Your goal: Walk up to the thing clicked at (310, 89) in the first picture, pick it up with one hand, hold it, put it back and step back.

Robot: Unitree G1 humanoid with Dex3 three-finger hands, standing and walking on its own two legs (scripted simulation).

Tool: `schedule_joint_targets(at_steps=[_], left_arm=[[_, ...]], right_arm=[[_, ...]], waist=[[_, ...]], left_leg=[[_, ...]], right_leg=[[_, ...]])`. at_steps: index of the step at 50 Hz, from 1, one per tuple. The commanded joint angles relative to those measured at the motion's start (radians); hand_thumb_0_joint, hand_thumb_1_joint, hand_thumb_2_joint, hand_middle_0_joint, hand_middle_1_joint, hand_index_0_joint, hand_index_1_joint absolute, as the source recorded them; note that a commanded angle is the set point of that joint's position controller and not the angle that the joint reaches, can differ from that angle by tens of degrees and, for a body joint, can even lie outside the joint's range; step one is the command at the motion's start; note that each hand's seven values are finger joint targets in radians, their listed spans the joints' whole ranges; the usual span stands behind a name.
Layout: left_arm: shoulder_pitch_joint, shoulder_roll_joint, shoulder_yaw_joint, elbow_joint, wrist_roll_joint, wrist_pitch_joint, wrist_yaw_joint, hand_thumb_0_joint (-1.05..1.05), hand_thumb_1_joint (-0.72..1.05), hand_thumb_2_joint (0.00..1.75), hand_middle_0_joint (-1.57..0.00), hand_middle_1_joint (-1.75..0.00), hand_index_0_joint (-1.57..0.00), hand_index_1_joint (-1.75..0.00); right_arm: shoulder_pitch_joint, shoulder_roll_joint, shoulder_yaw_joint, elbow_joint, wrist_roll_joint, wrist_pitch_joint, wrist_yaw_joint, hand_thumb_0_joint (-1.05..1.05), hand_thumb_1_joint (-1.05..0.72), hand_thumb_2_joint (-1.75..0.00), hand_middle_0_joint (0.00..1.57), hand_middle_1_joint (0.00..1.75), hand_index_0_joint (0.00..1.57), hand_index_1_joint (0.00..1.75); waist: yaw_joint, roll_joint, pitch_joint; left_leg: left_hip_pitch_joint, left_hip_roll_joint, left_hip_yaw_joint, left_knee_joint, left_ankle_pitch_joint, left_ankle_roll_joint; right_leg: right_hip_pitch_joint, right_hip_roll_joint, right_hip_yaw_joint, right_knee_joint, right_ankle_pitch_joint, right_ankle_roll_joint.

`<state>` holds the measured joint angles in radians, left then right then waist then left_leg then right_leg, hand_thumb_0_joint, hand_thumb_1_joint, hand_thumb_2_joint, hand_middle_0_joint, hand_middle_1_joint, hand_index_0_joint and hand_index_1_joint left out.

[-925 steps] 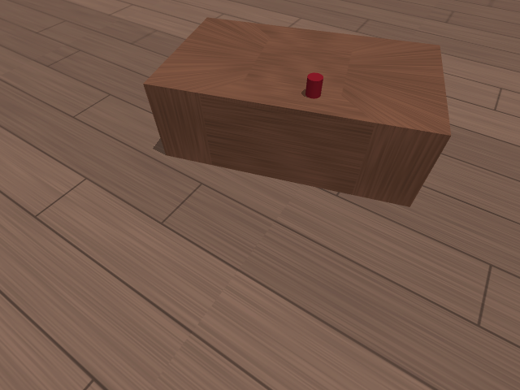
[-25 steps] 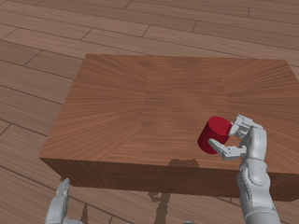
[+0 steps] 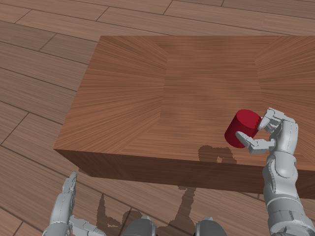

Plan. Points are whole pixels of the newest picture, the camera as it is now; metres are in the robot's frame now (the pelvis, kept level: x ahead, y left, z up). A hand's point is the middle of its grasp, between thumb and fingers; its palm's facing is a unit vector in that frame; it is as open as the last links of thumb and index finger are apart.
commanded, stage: crouch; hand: right
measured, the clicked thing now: (242, 129) +0.40 -0.17 -0.02
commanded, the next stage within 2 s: lower in 0.92 s
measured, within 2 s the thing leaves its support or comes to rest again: neither
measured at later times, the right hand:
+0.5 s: hand (254, 120) +0.45 -0.23 -0.06, palm faces +0.28 +0.96 +0.02, open 6.6 cm
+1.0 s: hand (253, 119) +0.48 -0.24 -0.09, palm faces +0.29 +0.96 +0.01, open 6.5 cm
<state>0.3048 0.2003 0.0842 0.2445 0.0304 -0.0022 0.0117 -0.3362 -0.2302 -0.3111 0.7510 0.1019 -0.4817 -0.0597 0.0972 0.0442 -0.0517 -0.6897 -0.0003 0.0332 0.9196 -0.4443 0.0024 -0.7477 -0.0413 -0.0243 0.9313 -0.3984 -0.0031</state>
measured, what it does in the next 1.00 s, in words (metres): lowers itself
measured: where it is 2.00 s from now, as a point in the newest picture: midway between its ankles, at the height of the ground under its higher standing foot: outside the picture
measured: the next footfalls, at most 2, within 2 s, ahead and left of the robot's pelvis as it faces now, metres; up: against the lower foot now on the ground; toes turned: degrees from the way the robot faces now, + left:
none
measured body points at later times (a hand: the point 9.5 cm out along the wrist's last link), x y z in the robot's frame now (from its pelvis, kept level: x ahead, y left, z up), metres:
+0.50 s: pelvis -0.01 -0.01 -0.05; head +0.12 -0.07 +0.37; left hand +0.14 +0.25 -0.05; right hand +0.43 -0.28 -0.06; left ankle +0.00 +0.12 -0.69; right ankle +0.03 -0.12 -0.69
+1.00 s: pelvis -0.02 -0.01 -0.08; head +0.14 -0.06 +0.34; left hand +0.13 +0.26 -0.05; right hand +0.46 -0.29 -0.09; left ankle +0.00 +0.12 -0.69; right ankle +0.03 -0.12 -0.69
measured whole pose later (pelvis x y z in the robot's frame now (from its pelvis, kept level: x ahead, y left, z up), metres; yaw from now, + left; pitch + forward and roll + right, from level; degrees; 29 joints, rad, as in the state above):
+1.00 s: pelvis -0.02 -0.01 -0.08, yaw +3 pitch +27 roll +6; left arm 0.41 0.25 0.05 -0.13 0.10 -0.01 -0.07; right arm -0.71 -0.52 -0.59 1.18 0.00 -0.59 0.02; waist 0.27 0.01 -0.15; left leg -1.20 -0.04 0.08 1.29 -0.55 0.00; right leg -1.30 -0.08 0.04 1.37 -0.53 -0.01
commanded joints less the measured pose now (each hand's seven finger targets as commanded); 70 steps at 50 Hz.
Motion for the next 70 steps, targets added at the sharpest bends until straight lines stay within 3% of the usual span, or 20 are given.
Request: schedule_joint_targets(at_steps=[1,3,6,11,16,18,20,23,26,29,33,37,40,42,46,49,54,58,68,70], left_arm=[[0.025,0.116,0.042,-0.138,0.014,-0.057,-0.003,0.00,-0.54,0.05,-0.04,-0.06,-0.05,-0.05],[-0.001,0.151,0.048,-0.270,0.023,-0.067,-0.006,0.00,-0.54,0.06,-0.04,-0.06,-0.05,-0.05],[0.085,0.155,0.051,-0.218,0.031,-0.052,-0.018,0.00,-0.53,0.05,-0.05,-0.06,-0.05,-0.05],[0.061,0.232,0.104,-0.330,0.039,-0.057,-0.024,0.00,-0.53,0.05,-0.05,-0.06,-0.06,-0.05],[0.077,0.212,0.084,-0.378,0.038,-0.063,-0.029,0.00,-0.54,0.05,-0.05,-0.06,-0.05,-0.05],[0.081,0.172,0.041,-0.352,0.047,-0.063,-0.039,0.00,-0.53,0.05,-0.05,-0.06,-0.05,-0.05],[0.082,0.175,0.050,-0.345,0.050,-0.064,-0.040,0.00,-0.53,0.05,-0.05,-0.06,-0.05,-0.05],[0.109,0.237,0.104,-0.429,0.061,-0.063,-0.039,0.00,-0.53,0.05,-0.05,-0.06,-0.05,-0.05],[0.157,0.207,0.090,-0.385,0.065,-0.051,-0.050,0.00,-0.53,0.05,-0.05,-0.06,-0.05,-0.05],[0.108,0.251,0.125,-0.487,0.067,-0.060,-0.046,0.00,-0.53,0.06,-0.05,-0.06,-0.05,-0.05],[0.123,0.201,0.074,-0.456,0.066,-0.059,-0.051,0.00,-0.55,0.07,-0.04,-0.05,-0.04,-0.06],[0.119,0.226,0.091,-0.521,0.067,-0.058,-0.050,0.00,-0.53,0.06,-0.05,-0.06,-0.05,-0.05],[0.147,0.226,0.088,-0.477,0.068,-0.051,-0.053,0.00,-0.54,0.06,-0.05,-0.06,-0.05,-0.05],[0.145,0.255,0.120,-0.526,0.066,-0.053,-0.052,0.00,-0.54,0.06,-0.05,-0.05,-0.05,-0.05],[0.164,0.211,0.074,-0.522,0.065,-0.051,-0.056,0.00,-0.54,0.06,-0.05,-0.05,-0.05,-0.05],[0.151,0.253,0.113,-0.564,0.065,-0.057,-0.050,0.00,-0.54,0.06,-0.05,-0.05,-0.05,-0.05],[0.157,0.191,0.044,-0.531,0.064,-0.059,-0.051,0.00,-0.56,0.07,-0.05,-0.05,-0.04,-0.05],[0.163,0.244,0.084,-0.633,0.070,-0.068,-0.047,0.00,-0.55,0.06,-0.05,-0.05,-0.04,-0.05],[0.199,0.233,0.082,-0.608,0.073,-0.075,-0.055,0.00,-0.57,0.08,-0.05,-0.05,-0.03,-0.06],[0.184,0.256,0.110,-0.648,0.074,-0.081,-0.052,0.00,-0.57,0.08,-0.05,-0.05,-0.04,-0.06]], right_arm=[[-0.439,-0.183,-0.065,-0.083,-0.001,-0.123,0.017,0.00,-0.15,-1.37,1.33,1.50,1.38,1.50],[-0.507,-0.252,-0.104,-0.080,-0.015,-0.141,0.016,0.00,-0.16,-1.36,1.33,1.50,1.38,1.50],[-0.477,-0.262,-0.119,0.084,-0.030,-0.131,0.033,0.00,-0.18,-1.35,1.32,1.49,1.37,1.49],[-0.552,-0.320,-0.161,0.107,-0.031,-0.141,0.044,0.00,-0.20,-1.36,1.33,1.50,1.38,1.50],[-0.587,-0.345,-0.186,0.152,-0.038,-0.161,0.049,0.00,-0.21,-1.32,1.31,1.46,1.36,1.46],[-0.627,-0.324,-0.171,0.173,-0.047,-0.178,0.056,0.00,-0.22,-1.31,1.30,1.44,1.34,1.44],[-0.655,-0.377,-0.192,0.154,-0.064,-0.193,0.055,0.00,-0.20,-1.32,1.30,1.45,1.35,1.45],[-0.693,-0.434,-0.212,0.109,-0.078,-0.204,0.050,0.00,-0.23,-1.32,1.31,1.45,1.36,1.45],[-0.660,-0.405,-0.208,0.185,-0.076,-0.197,0.052,0.00,-0.27,-1.36,1.36,1.50,1.40,1.50],[-0.711,-0.430,-0.225,0.145,-0.076,-0.199,0.051,0.00,-0.25,-1.35,1.34,1.49,1.39,1.49],[-0.699,-0.417,-0.210,0.213,-0.086,-0.192,0.055,0.00,-0.24,-1.34,1.33,1.47,1.37,1.47],[-0.716,-0.469,-0.244,0.217,-0.092,-0.192,0.061,0.00,-0.22,-1.35,1.33,1.48,1.37,1.48],[-0.684,-0.493,-0.263,0.250,-0.096,-0.186,0.068,0.00,-0.26,-1.34,1.33,1.47,1.37,1.47],[-0.695,-0.514,-0.282,0.232,-0.091,-0.185,0.072,0.00,-0.25,-1.36,1.34,1.49,1.39,1.49],[-0.720,-0.503,-0.271,0.230,-0.091,-0.180,0.084,0.00,-0.24,-1.35,1.33,1.48,1.38,1.48],[-0.734,-0.570,-0.303,0.202,-0.093,-0.184,0.084,0.00,-0.24,-1.34,1.32,1.46,1.36,1.46],[-0.728,-0.503,-0.259,0.272,-0.094,-0.176,0.102,0.00,-0.27,-1.34,1.32,1.47,1.36,1.47],[-0.707,-0.582,-0.312,0.258,-0.100,-0.187,0.098,0.00,-0.23,-1.34,1.30,1.46,1.35,1.46],[-0.720,-0.593,-0.322,0.213,-0.095,-0.214,0.111,0.00,-0.28,-1.34,1.32,1.46,1.36,1.46],[-0.729,-0.610,-0.323,0.182,-0.101,-0.218,0.111,0.00,-0.28,-1.34,1.32,1.46,1.36,1.46]], waist=[[0.024,-0.115,-0.393],[0.032,-0.135,-0.514],[0.050,-0.139,-0.439],[0.062,-0.141,-0.527],[0.087,-0.107,-0.541],[0.087,-0.165,-0.492],[0.081,-0.219,-0.516],[0.117,-0.265,-0.617],[0.118,-0.275,-0.549],[0.150,-0.275,-0.631],[0.135,-0.276,-0.577],[0.155,-0.283,-0.620],[0.140,-0.295,-0.587],[0.163,-0.284,-0.617],[0.157,-0.288,-0.597],[0.170,-0.283,-0.642],[0.170,-0.287,-0.545],[0.188,-0.293,-0.629],[0.190,-0.373,-0.648],[0.197,-0.403,-0.683]], left_leg=[[-0.040,-0.013,-0.040,-0.032,0.292,-0.002],[-0.023,-0.018,-0.036,-0.027,0.262,0.001],[-0.091,-0.029,-0.020,0.003,0.249,0.004],[-0.126,-0.040,-0.001,0.050,0.220,0.008],[-0.140,-0.046,0.001,0.084,0.250,0.006],[-0.229,-0.047,0.008,0.112,0.197,0.016],[-0.279,-0.048,0.007,0.139,0.178,0.021],[-0.268,-0.052,0.014,0.149,0.194,0.022],[-0.318,-0.057,0.021,0.159,0.161,0.025],[-0.318,-0.059,0.029,0.172,0.171,0.025],[-0.338,-0.061,0.032,0.195,0.184,0.026],[-0.324,-0.061,0.027,0.206,0.205,0.025],[-0.351,-0.062,0.030,0.230,0.204,0.027],[-0.341,-0.065,0.031,0.227,0.213,0.024],[-0.346,-0.065,0.024,0.238,0.204,0.025],[-0.333,-0.065,0.020,0.237,0.203,0.020],[-0.400,-0.064,0.012,0.241,0.123,0.024],[-0.376,-0.066,0.009,0.269,0.178,0.019],[-0.491,-0.075,0.037,0.353,0.181,0.029],[-0.507,-0.074,0.039,0.360,0.168,0.031]], right_leg=[[0.162,0.022,0.037,-0.010,0.236,-0.015],[0.195,0.015,0.043,0.000,0.214,-0.011],[0.137,0.014,0.049,0.021,0.218,-0.008],[0.118,0.002,0.072,0.056,0.213,-0.006],[0.053,-0.001,0.072,0.115,0.225,-0.016],[0.033,-0.009,0.088,0.114,0.203,-0.004],[0.047,-0.014,0.094,0.127,0.201,0.003],[0.104,-0.017,0.099,0.145,0.226,0.004],[0.054,-0.012,0.093,0.160,0.197,0.004],[0.071,-0.017,0.104,0.183,0.207,0.002],[0.006,-0.015,0.103,0.212,0.227,-0.001],[-0.004,-0.014,0.101,0.236,0.226,-0.003],[-0.036,-0.016,0.104,0.247,0.242,-0.002],[-0.033,-0.016,0.108,0.257,0.238,-0.005],[-0.087,-0.013,0.102,0.271,0.203,-0.007],[-0.094,-0.014,0.107,0.287,0.183,-0.012],[-0.167,-0.016,0.103,0.293,0.086,-0.011],[-0.153,-0.020,0.106,0.337,0.142,-0.013],[-0.136,-0.027,0.126,0.392,0.225,-0.002],[-0.106,-0.031,0.130,0.397,0.220,0.001]])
